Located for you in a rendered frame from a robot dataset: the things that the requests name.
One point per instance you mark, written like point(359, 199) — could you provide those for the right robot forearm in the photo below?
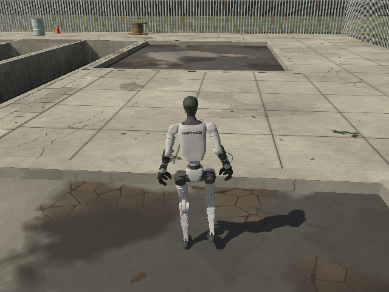
point(224, 159)

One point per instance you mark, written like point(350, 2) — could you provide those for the left robot forearm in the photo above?
point(164, 163)

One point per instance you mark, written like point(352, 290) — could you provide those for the robot right hand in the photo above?
point(226, 171)

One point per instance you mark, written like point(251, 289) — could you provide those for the right robot upper arm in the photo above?
point(211, 127)

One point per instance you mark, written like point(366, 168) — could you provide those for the humanoid robot head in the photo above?
point(190, 104)

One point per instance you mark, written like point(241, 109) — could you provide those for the left robot upper arm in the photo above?
point(173, 129)

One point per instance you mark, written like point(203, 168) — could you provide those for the robot left hand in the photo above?
point(161, 177)

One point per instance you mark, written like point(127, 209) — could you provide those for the right robot foot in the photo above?
point(211, 238)

